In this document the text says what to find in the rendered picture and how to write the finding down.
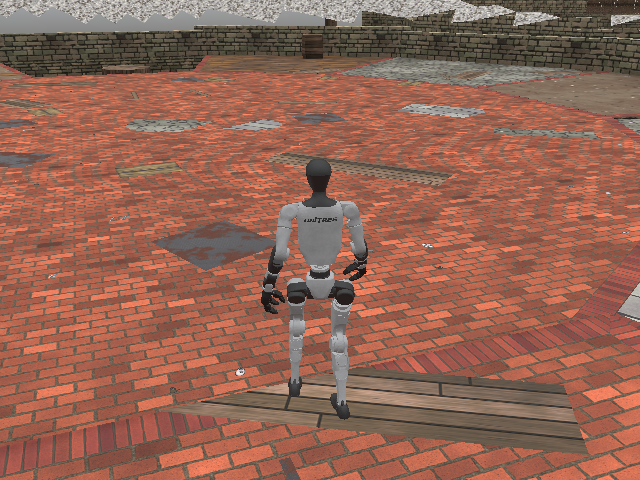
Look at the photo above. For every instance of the right robot thigh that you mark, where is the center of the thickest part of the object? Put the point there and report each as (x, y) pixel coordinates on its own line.
(340, 311)

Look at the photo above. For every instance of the robot left forearm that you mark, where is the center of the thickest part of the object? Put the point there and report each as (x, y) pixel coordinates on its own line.
(272, 273)

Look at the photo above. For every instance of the robot right shin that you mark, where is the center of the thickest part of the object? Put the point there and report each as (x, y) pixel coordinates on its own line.
(340, 367)

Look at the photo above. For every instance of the robot right forearm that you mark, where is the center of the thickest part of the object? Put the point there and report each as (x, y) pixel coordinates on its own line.
(361, 259)

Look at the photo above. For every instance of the robot right upper arm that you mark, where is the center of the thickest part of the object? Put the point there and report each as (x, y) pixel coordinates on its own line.
(351, 212)

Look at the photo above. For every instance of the right robot hand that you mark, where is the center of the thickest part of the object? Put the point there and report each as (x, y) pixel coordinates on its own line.
(353, 267)

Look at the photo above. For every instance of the left robot hand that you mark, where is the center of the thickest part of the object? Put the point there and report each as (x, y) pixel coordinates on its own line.
(267, 298)

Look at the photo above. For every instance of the robot left upper arm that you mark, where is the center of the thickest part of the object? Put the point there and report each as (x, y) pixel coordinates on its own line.
(284, 226)

